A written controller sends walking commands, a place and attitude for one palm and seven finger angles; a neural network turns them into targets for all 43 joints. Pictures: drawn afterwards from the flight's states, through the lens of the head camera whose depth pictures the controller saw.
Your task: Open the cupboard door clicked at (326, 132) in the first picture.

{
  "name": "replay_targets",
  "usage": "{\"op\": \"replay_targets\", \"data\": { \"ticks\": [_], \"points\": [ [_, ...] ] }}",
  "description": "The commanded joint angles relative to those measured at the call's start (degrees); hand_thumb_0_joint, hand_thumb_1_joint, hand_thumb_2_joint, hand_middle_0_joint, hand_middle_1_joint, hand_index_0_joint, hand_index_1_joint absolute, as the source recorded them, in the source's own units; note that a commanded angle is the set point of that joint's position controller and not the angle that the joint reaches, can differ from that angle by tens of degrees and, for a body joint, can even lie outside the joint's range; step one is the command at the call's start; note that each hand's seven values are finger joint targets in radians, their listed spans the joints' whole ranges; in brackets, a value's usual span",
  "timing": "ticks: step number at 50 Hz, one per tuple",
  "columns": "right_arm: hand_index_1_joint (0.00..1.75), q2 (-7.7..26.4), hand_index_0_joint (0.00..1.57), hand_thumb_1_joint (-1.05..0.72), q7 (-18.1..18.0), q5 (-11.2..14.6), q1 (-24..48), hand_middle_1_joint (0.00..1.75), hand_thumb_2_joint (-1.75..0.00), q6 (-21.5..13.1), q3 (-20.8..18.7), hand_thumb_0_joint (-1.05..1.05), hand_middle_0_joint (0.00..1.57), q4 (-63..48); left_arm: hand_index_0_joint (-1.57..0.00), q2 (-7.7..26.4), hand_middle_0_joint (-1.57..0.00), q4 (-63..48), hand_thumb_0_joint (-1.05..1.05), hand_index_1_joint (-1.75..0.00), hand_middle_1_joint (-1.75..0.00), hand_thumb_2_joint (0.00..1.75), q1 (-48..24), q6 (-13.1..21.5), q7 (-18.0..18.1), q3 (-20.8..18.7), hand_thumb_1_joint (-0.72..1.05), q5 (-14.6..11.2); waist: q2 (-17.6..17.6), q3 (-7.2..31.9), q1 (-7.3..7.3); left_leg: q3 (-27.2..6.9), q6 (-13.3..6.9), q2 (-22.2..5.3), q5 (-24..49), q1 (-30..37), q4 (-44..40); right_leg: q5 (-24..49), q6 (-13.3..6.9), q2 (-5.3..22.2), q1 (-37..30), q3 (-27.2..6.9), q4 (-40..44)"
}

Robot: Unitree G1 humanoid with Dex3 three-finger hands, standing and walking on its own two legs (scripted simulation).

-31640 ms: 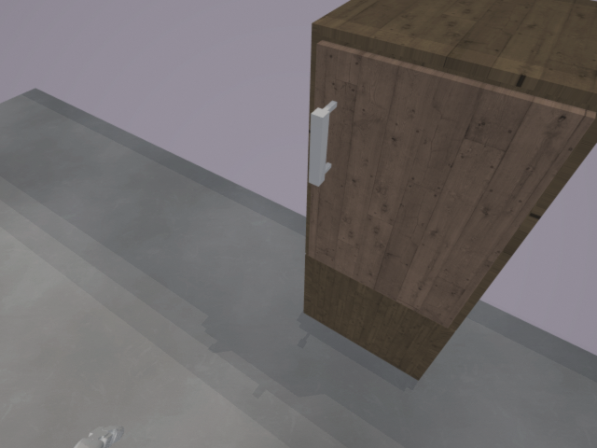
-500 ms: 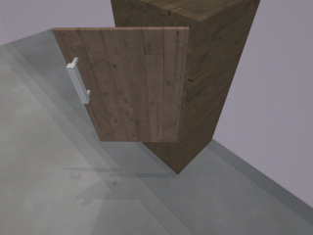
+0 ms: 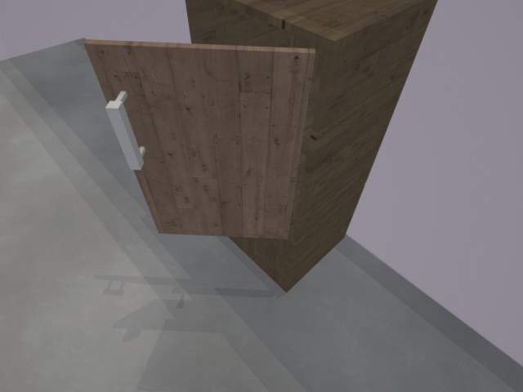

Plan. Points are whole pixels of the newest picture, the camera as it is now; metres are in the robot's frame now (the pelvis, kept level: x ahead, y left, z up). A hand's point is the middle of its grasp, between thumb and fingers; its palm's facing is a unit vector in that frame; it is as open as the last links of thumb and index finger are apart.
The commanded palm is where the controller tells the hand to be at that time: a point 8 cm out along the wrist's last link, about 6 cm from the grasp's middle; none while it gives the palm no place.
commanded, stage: shuffle to correct the standing spot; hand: left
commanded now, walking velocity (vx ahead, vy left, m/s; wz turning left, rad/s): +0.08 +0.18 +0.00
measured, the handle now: (129, 131) +0.58 +0.32 +0.06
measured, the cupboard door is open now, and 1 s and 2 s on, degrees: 44 44 44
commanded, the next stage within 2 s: come to a stop and stand still in 0.58 s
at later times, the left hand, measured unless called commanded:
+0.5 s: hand out of the picture +0.06 +0.23 -0.17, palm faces +0.06 -0.96 -0.27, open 7.4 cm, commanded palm none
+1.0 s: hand out of the picture +0.09 +0.33 -0.18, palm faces +0.03 -0.97 -0.22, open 7.4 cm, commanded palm none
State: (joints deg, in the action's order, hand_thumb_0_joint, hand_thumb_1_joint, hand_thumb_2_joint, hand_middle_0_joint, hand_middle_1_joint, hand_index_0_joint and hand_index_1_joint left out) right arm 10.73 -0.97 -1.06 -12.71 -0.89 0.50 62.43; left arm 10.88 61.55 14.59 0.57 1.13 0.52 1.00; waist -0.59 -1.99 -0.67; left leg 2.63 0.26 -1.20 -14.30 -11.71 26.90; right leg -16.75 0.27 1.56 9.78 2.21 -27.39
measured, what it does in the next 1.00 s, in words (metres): steps to the left: left foot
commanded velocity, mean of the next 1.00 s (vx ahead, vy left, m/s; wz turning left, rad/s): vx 0.02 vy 0.05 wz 0.00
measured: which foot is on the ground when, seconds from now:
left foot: down 0.00-0.44, up 0.46-0.74, down 0.76-1.00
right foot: down 0.00-0.76, up 0.78-1.00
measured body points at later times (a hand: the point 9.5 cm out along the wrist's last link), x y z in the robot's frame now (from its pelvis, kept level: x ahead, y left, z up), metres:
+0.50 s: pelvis +0.03 +0.04 -0.01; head +0.07 +0.02 +0.44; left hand +0.06 +0.28 -0.15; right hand +0.05 -0.19 -0.18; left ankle +0.00 +0.13 -0.71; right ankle +0.01 -0.07 -0.74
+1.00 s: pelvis +0.05 +0.13 +0.00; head +0.08 +0.15 +0.45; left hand +0.09 +0.38 -0.16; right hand +0.14 -0.10 -0.14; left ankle +0.10 +0.23 -0.74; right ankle +0.01 +0.01 -0.68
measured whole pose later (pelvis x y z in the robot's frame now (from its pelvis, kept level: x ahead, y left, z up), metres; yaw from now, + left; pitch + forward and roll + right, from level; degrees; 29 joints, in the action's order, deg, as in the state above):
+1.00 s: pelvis +0.05 +0.13 +0.00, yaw -1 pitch +1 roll +0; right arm 7.8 -2.1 -1.8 -9.7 -0.5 -0.8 55.4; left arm 13.4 56.8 14.0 -3.0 1.0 -3.4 1.5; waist -2.5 -2.6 -0.7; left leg 6.3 -1.7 -2.4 -10.5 -17.6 27.3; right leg -26.7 1.5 0.9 23.5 1.8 -56.9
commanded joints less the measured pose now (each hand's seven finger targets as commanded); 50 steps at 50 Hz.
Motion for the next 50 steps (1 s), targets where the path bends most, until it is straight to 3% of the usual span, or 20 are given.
{"op": "replay_targets", "data": {
  "ticks": [1,7,10,12,15,18,19,20,21,22,23,25,29,33,36,37,38,40,43,50],
  "points": [
    [0.3,5.1,0.2,-0.9,0.0,0.0,-1.9,0.3,-0.9,0.0,-1.2,0.0,0.2,-3.0,-0.2,8.8,-0.2,-2.1,0.0,-0.3,-0.3,0.9,4.0,0.5,0.7,-2.6,0.9,0.1,-2.9,-0.8,-0.53,-0.8,-0.7,-1.5,1.0,-3.6,-0.2,3.1,-4.3,9.0,0.9,-9.4,6.9],
    [0.3,4.6,0.2,-0.9,0.3,-0.1,-3.8,0.3,-0.9,0.4,-1.8,0.0,0.2,-4.2,-0.2,10.3,-0.2,-3.7,0.0,-0.3,-0.3,0.9,3.7,-0.1,1.0,-4.2,0.9,0.4,-6.5,-2.1,-0.26,0.7,-0.3,-0.5,-0.8,-4.6,2.4,5.3,-6.8,13.2,2.7,-11.7,6.2],
    [0.3,6.7,0.2,-0.9,0.2,-0.2,-6.6,0.3,-0.9,0.0,-2.1,0.0,0.2,-3.9,-0.2,8.0,-0.2,-4.7,0.0,-0.3,-0.3,0.9,2.9,-0.8,0.9,-4.3,0.9,0.5,2.5,-0.6,0.38,-4.6,-2.9,-4.7,9.9,0.3,-2.1,2.2,-3.5,6.2,5.5,-3.1,-3.3],
    [0.3,9.0,0.2,-0.9,-0.2,-0.3,-8.8,0.3,-0.9,0.1,-2.8,0.0,0.2,-4.0,-0.2,4.7,-0.2,-5.6,0.0,-0.3,-0.3,0.9,2.0,-1.1,0.8,-3.6,0.9,0.7,12.2,-0.9,0.72,-12.9,-8.5,-10.8,15.0,4.0,-7.0,-10.3,-1.4,0.6,12.3,3.7,-13.0],
    [0.3,7.6,0.2,-0.9,-0.6,-0.4,-9.2,0.3,-0.9,0.2,-2.5,0.0,0.2,-5.0,-0.2,3.7,-0.2,-6.7,0.0,-0.3,-0.3,0.9,-0.1,-1.1,0.8,-3.3,0.9,0.4,10.3,-0.7,0.96,-14.1,-13.0,-12.7,25.8,5.6,-6.7,-18.3,-1.9,1.6,16.3,2.1,-21.4],
    [0.3,7.1,0.2,-0.9,-0.6,-0.3,-4.4,0.3,-0.9,0.4,-2.4,0.0,0.2,-6.4,-0.2,2.0,-0.2,-5.0,0.0,-0.3,-0.3,0.9,4.9,-0.7,0.6,-3.3,0.9,0.4,5.5,2.1,-2.54,-7.5,-10.6,-9.2,26.4,0.8,-1.7,-5.1,-1.9,1.7,5.5,3.6,-9.9],
    [0.3,7.6,0.2,-0.9,-0.5,-0.1,-3.5,0.3,-0.9,0.4,-2.6,0.0,0.2,-7.1,-0.2,2.6,-0.2,-4.0,0.0,-0.3,-0.3,0.9,7.7,-0.3,0.7,-3.5,0.9,0.4,3.6,3.5,-3.74,-5.8,-8.5,-7.6,21.2,-2.5,1.2,2.7,-1.8,2.8,-0.3,3.0,-3.3],
    [0.3,6.0,0.2,-0.9,-0.3,0.4,-3.2,0.3,-0.9,0.3,-2.7,0.0,0.2,-7.7,-0.2,5.6,-0.2,-3.4,0.0,-0.3,-0.3,0.9,10.3,0.2,1.1,-4.1,0.9,0.7,-3.6,4.8,-4.62,-2.6,-5.4,-4.2,11.2,-9.7,6.8,9.5,-3.4,9.6,-8.4,-4.7,1.8],
    [0.3,4.0,0.2,-0.9,0.0,0.5,-2.4,0.3,-0.9,0.2,-2.6,0.0,0.2,-9.2,-0.2,10.6,-0.2,-3.0,0.0,-0.3,-0.3,0.9,13.1,0.6,1.6,-5.3,0.9,0.9,-16.1,4.4,-5.14,2.3,-1.5,2.0,-7.6,-20.1,16.3,22.9,-8.8,23.3,-14.4,-21.7,6.7],
    [0.3,5.4,0.2,-0.9,-0.1,0.0,-0.6,0.3,-0.9,0.7,-2.9,0.0,0.2,-9.7,-0.2,11.9,-0.2,-2.9,0.0,-0.3,-0.3,0.9,14.6,0.9,1.7,-5.3,0.9,0.4,-11.7,3.2,-5.56,-0.9,0.0,1.6,-19.3,-22.0,26.3,33.3,-14.3,29.7,-11.6,-25.5,8.6],
    [0.3,4.8,0.2,-0.9,-0.2,-0.1,-1.4,0.3,-0.9,1.2,-3.1,0.0,0.2,-9.6,-0.2,11.1,-0.2,-3.3,0.0,-0.3,-0.3,0.9,13.3,1.0,2.1,-5.5,0.9,0.5,-7.6,2.7,-4.32,-3.3,0.3,0.5,-18.4,-22.5,31.2,34.8,-15.9,29.1,-10.2,-22.7,7.8],
    [0.3,4.3,0.2,-0.9,0.7,-0.2,-0.3,0.3,-0.9,1.8,-3.1,0.0,0.2,-8.7,-0.2,9.4,-0.2,-4.6,0.0,-0.3,-0.3,0.9,8.2,0.9,2.2,-5.2,0.9,0.8,-12.3,-0.9,-2.96,-3.8,0.6,-1.3,-13.8,-24.8,36.4,31.2,-13.4,24.0,-5.9,-16.1,7.9],
    [0.3,2.1,0.2,-0.9,2.1,0.2,0.7,0.3,-0.9,2.3,-3.0,0.0,0.2,-9.3,-0.2,9.9,-0.2,-6.3,0.0,-0.3,-0.3,0.9,4.8,0.9,1.6,-5.5,0.9,1.1,-10.1,-0.7,-1.38,0.8,1.9,-1.0,-6.8,-19.0,27.6,28.0,-8.9,17.7,-0.2,-4.2,7.2],
    [0.3,1.7,0.2,-0.9,2.3,0.7,2.2,0.3,-0.9,1.8,-3.1,0.0,0.2,-10.5,-0.2,12.3,-0.2,-6.8,0.0,-0.3,-0.3,0.9,4.6,0.3,1.3,-6.4,0.9,1.5,-11.7,-0.5,-2.06,4.6,2.2,1.2,-4.5,-10.9,14.2,23.9,-7.2,16.7,2.9,-3.0,4.1],
    [0.3,3.7,0.2,-0.9,1.7,0.5,-5.1,0.3,-0.9,0.7,-3.6,0.0,0.2,-8.6,-0.2,11.2,-0.2,-7.1,0.0,-0.3,-0.3,0.9,3.5,-0.7,1.2,-6.2,0.9,1.2,-7.6,3.9,1.44,5.7,1.7,1.0,7.4,3.9,-0.6,17.3,-3.4,11.6,6.5,0.5,-6.5],
    [0.3,8.4,0.2,-0.9,1.1,0.1,-8.6,0.3,-0.9,0.1,-4.6,0.0,0.2,-8.1,-0.2,7.6,-0.2,-7.4,0.0,-0.3,-0.3,0.9,5.4,-1.1,1.0,-5.5,0.9,0.6,4.7,8.6,2.37,-2.7,-0.9,-7.5,21.6,12.5,-1.4,2.6,-0.6,6.8,11.6,3.9,-15.8],
    [0.3,12.9,0.2,-0.9,0.5,0.2,-11.0,0.3,-0.9,0.0,-5.6,0.0,0.2,-8.3,-0.2,3.4,-0.2,-8.5,0.0,-0.3,-0.3,0.9,6.0,-1.8,1.2,-4.3,0.9,0.3,16.9,9.7,2.91,-18.1,-7.0,-19.4,37.6,10.6,-5.4,-22.0,1.9,1.4,17.3,3.3,-27.4],
    [0.3,11.2,0.2,-0.9,-0.3,-0.4,-6.7,0.3,-0.9,0.2,-4.5,0.0,0.2,-9.6,-0.2,3.3,-0.2,-8.4,0.0,-0.3,-0.3,0.9,4.7,-2.0,1.8,-3.9,0.9,0.2,8.0,5.6,2.17,-16.5,-12.4,-21.1,27.6,0.8,-9.2,-18.8,-0.2,2.9,14.9,-2.5,-33.9],
    [0.3,6.5,0.2,-0.9,-1.0,-0.6,0.6,0.3,-0.9,-0.6,-3.1,0.0,0.2,-9.5,-0.2,3.8,-0.2,-5.4,0.0,-0.3,-0.3,0.9,5.4,-1.8,0.7,-4.0,0.9,0.4,12.5,1.8,-0.22,-10.7,-9.8,-16.1,25.4,-3.8,-9.4,-10.0,0.2,3.2,13.7,-3.4,-32.3],
    [0.3,9.3,0.2,-0.9,-2.0,-0.9,-4.1,0.3,-0.9,0.3,-4.7,0.0,0.2,-7.3,-0.2,3.7,-0.2,-7.5,0.0,-0.3,-0.3,0.9,2.5,-3.6,-0.5,-4.5,0.9,0.5,6.2,5.7,1.99,-10.9,-11.0,-18.7,24.7,4.2,-9.1,-9.9,1.1,0.7,16.6,-2.5,-29.3]
  ]
}}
